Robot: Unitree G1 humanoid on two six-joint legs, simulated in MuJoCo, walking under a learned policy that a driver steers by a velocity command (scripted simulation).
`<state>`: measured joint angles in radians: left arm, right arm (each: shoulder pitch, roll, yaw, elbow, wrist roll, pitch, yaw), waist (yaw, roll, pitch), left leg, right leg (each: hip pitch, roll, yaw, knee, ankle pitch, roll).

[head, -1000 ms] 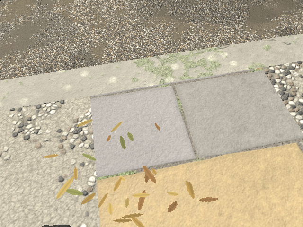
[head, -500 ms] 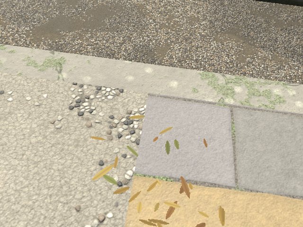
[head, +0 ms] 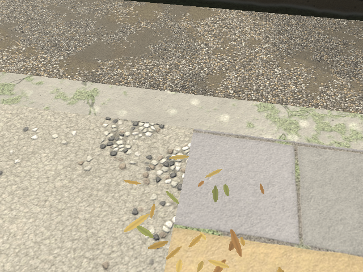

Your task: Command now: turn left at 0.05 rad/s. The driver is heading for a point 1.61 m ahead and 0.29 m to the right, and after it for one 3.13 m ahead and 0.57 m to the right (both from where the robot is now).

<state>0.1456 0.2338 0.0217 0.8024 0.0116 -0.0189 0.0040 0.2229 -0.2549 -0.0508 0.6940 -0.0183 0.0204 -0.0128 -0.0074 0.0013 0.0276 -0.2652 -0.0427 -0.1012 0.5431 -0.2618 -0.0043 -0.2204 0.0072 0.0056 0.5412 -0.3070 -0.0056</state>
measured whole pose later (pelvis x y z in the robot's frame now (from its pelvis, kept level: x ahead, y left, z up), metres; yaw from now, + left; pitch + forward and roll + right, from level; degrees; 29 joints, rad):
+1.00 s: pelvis +0.01 -0.02 +0.00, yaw +0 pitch -2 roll +0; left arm 0.21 0.24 0.01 1.05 -0.01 -0.02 0.02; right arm 0.27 -0.23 -0.05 0.96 0.01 0.00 -0.05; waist 0.01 0.01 0.02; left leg -0.24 -0.01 -0.08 0.58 -0.36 -0.01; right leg -0.17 0.04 0.00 0.50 -0.31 -0.05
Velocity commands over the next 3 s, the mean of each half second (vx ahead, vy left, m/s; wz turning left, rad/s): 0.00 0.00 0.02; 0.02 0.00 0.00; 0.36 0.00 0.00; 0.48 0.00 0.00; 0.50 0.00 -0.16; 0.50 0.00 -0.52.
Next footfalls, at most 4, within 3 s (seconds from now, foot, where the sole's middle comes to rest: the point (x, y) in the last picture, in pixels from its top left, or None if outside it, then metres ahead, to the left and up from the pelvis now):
1.22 left None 0.12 0.14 -0.77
1.70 right None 0.49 -0.09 -0.77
2.24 left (154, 200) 0.81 0.14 -0.77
2.78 right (212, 156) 1.04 -0.12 -0.77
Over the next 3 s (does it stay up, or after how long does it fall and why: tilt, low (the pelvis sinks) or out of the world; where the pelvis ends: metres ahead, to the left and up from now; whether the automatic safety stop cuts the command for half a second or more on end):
stays up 0.99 -0.04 0.00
